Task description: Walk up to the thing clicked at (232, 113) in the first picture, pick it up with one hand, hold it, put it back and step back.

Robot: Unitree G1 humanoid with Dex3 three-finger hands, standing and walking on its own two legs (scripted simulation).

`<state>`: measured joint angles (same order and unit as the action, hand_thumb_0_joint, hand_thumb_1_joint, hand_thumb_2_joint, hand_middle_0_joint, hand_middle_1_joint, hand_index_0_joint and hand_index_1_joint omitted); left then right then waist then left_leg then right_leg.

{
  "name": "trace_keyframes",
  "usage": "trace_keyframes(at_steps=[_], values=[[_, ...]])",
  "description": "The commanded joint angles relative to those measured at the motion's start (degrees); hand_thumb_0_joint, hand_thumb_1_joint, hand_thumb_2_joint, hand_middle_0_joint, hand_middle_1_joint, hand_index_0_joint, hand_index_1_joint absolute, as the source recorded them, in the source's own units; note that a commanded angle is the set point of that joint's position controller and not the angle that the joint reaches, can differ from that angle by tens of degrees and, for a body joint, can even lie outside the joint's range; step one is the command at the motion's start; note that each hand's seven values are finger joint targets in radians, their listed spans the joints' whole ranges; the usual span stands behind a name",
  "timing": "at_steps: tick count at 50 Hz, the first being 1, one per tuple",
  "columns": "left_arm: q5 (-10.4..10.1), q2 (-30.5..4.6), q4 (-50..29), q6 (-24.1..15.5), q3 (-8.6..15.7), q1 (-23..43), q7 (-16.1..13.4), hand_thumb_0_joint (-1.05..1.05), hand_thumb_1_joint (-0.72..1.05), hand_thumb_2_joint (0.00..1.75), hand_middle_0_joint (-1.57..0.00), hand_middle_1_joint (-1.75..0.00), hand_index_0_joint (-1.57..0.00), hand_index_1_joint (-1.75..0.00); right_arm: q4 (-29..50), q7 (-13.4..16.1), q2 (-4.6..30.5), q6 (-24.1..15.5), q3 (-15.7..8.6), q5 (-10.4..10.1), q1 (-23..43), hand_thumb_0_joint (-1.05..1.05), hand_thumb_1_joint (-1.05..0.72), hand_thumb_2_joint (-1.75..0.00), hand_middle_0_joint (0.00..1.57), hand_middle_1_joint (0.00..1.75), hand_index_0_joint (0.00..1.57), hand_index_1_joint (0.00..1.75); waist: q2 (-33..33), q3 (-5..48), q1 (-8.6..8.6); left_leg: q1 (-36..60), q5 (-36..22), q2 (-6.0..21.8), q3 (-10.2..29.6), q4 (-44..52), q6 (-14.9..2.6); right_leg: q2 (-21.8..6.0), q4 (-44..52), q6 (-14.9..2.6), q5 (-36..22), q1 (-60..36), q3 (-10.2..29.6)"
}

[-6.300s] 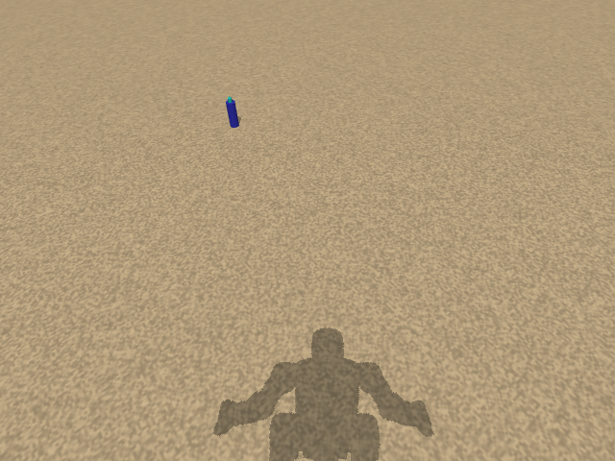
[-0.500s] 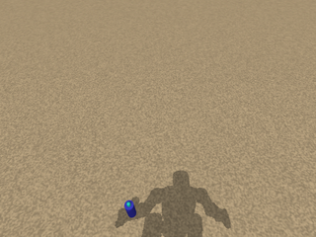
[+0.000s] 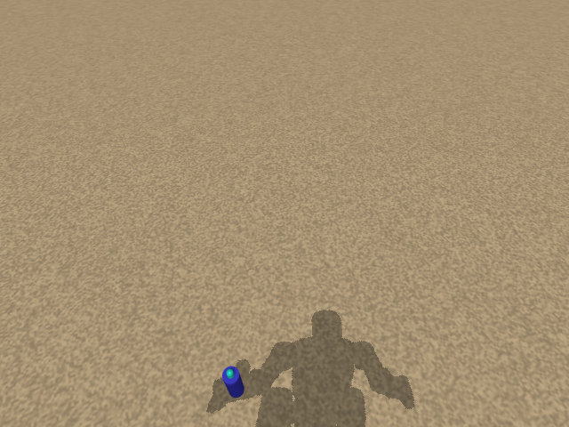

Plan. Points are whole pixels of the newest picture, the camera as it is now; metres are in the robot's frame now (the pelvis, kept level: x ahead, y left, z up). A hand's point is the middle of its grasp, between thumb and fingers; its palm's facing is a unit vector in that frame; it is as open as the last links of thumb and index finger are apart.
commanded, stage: stand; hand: left
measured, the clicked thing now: (233, 381) +0.39 +0.19 -0.69
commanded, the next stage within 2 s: none
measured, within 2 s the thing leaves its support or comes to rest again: neither
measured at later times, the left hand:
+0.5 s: hand out of the picture +0.09 +0.25 -0.15, palm faces -0.02 -0.94 -0.35, open 7.3 cm
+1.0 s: hand out of the picture +0.09 +0.25 -0.16, palm faces -0.02 -0.94 -0.35, open 7.3 cm
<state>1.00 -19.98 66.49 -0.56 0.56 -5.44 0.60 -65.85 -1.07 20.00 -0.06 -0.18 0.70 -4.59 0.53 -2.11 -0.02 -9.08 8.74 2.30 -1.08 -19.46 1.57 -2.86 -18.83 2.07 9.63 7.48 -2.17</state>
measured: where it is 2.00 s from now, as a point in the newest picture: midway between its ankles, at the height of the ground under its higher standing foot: outside the picture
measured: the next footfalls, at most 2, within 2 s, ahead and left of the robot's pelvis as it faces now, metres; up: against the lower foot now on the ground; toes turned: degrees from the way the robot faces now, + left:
none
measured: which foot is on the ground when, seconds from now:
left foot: down 0.00-1.00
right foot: down 0.00-1.00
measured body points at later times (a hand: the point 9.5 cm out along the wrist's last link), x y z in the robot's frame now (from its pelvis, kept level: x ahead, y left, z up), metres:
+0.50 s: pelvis +0.01 +0.00 +0.00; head +0.02 -0.01 +0.45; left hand +0.09 +0.30 -0.13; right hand +0.10 -0.30 -0.13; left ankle +0.02 +0.14 -0.75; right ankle +0.01 -0.14 -0.75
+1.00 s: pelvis +0.02 +0.00 +0.00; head +0.03 +0.00 +0.45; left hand +0.09 +0.30 -0.13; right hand +0.10 -0.30 -0.13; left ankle +0.02 +0.14 -0.75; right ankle +0.01 -0.14 -0.75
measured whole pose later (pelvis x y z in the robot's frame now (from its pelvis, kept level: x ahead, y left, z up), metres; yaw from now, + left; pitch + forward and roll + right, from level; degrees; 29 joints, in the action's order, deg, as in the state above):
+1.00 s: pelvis +0.02 +0.00 +0.00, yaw +0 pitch -2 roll +0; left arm 0.9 -20.2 65.2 -0.6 0.2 -6.3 0.3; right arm -65.4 -0.7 20.2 0.0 0.2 0.5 -5.2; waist 0.3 -2.4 0.2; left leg -7.1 9.9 2.8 -1.0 -18.7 2.0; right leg -2.4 -17.5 1.8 10.5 5.3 -2.4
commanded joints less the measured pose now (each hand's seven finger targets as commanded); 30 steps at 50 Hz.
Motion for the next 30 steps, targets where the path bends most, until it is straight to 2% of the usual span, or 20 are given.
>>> trace_keyframes(at_steps=[1,3,7,12,14,23,30], values=[[-0.23,-12.36,-3.74,-1.12,2.17,2.31,-0.66,0.00,0.90,0.90,-0.20,-0.30,-0.20,-0.30,3.55,0.99,12.22,-1.68,-2.38,0.10,2.56,0.00,-0.90,-0.90,0.20,0.30,0.20,0.30,-0.16,4.33,-0.12,1.37,-2.90,5.91,5.26,3.68,-2.06,-5.74,3.48,-2.40,-3.18,-0.51,5.23],[-0.35,-12.20,-3.96,-1.28,2.14,2.22,-0.71,0.00,0.90,0.90,-0.20,-0.30,-0.20,-0.30,3.62,1.04,12.46,-1.87,-2.42,-0.01,2.58,0.00,-0.90,-0.90,0.20,0.30,0.20,0.30,-0.08,5.44,-0.10,2.57,-6.72,6.04,5.00,2.77,-2.02,-5.79,3.36,-2.27,-5.61,-1.37,5.08],[-0.25,-12.57,-4.03,-1.30,2.19,2.07,-0.81,0.00,0.90,0.90,-0.20,-0.30,-0.20,-0.30,3.81,1.20,12.28,-1.81,-2.35,-0.27,2.56,0.00,-0.90,-0.90,0.20,0.30,0.20,0.30,-0.85,6.17,-0.34,3.91,-10.09,6.20,4.61,2.11,-2.16,-5.90,3.11,-2.18,-9.52,-2.10,4.72],[-0.30,-12.46,-3.98,-1.07,1.99,2.32,-0.87,0.00,0.90,0.90,-0.20,-0.30,-0.20,-0.30,3.65,1.23,12.29,-1.33,-2.17,-0.14,2.54,0.00,-0.90,-0.90,0.20,0.30,0.20,0.30,-0.56,3.38,-0.35,2.02,-4.50,5.78,4.65,3.26,-1.87,-5.55,4.26,-2.03,-4.10,-0.70,4.62],[-0.28,-12.32,-3.88,-1.06,1.97,1.87,-0.84,0.00,0.90,0.90,-0.20,-0.30,-0.20,-0.30,3.70,1.19,12.38,-1.41,-2.15,-0.07,2.41,0.00,-0.90,-0.90,0.20,0.30,0.20,0.30,-0.26,3.44,-0.23,1.69,-4.26,5.81,4.77,3.50,-1.85,-5.51,4.17,-2.02,-4.17,-1.17,4.56],[-0.37,-12.77,-4.25,-1.08,2.11,1.93,-0.84,0.00,0.90,0.90,-0.20,-0.30,-0.20,-0.30,3.84,1.26,12.41,-1.62,-2.23,-0.16,2.33,0.00,-0.90,-0.90,0.20,0.30,0.20,0.30,-0.34,4.69,-0.17,3.33,-8.51,6.04,4.49,2.95,-1.87,-5.79,3.52,-2.52,-7.41,-2.25,4.68],[-0.33,-12.37,-4.45,-0.96,2.03,1.97,-0.84,0.00,0.90,0.90,-0.20,-0.30,-0.20,-0.30,3.81,1.30,12.46,-1.68,-2.05,-0.15,1.89,0.00,-0.90,-0.90,0.20,0.30,0.20,0.30,-0.19,4.13,-0.03,2.70,-7.42,6.00,4.43,3.46,-1.72,-5.69,3.69,-2.36,-6.67,-2.54,4.52]])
